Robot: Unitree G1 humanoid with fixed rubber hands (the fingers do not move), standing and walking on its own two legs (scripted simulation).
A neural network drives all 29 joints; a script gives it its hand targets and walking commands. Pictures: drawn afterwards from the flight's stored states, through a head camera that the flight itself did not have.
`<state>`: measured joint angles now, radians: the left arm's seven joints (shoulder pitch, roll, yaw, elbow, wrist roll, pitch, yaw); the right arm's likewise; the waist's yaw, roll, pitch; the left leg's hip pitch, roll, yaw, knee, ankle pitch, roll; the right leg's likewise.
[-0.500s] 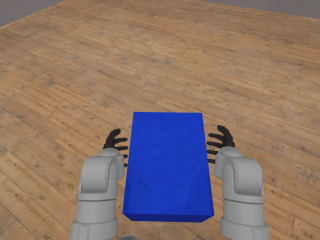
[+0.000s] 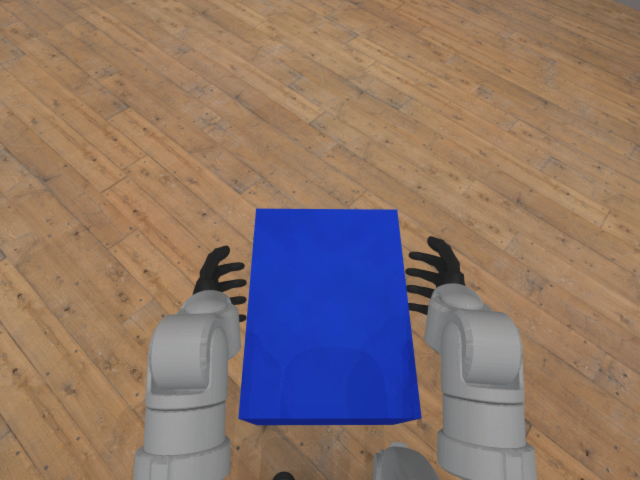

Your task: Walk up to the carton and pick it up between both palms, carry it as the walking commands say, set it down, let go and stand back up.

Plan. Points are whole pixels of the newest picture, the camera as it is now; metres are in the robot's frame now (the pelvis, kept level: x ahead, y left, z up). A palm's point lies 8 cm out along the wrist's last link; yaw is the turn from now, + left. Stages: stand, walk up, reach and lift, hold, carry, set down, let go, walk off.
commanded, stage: carry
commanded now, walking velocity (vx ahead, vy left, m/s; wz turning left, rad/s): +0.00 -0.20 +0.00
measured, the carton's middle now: (325, 318) +0.33 +0.01 -0.05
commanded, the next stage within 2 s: none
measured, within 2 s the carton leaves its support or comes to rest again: neither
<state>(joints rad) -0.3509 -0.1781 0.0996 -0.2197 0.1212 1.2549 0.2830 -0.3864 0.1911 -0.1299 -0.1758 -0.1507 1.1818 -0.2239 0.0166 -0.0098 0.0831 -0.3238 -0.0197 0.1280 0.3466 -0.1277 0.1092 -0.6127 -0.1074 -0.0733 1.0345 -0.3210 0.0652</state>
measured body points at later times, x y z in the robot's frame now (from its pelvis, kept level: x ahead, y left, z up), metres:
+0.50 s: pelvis +0.18 -0.04 +0.00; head +0.18 -0.05 +0.45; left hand +0.47 +0.11 +0.07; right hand +0.49 -0.16 +0.06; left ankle +0.15 +0.06 -0.73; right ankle +0.23 -0.13 -0.75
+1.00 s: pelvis +0.36 -0.04 -0.01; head +0.37 -0.05 +0.44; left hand +0.66 +0.13 +0.07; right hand +0.69 -0.14 +0.06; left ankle +0.23 +0.07 -0.72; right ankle +0.41 -0.12 -0.75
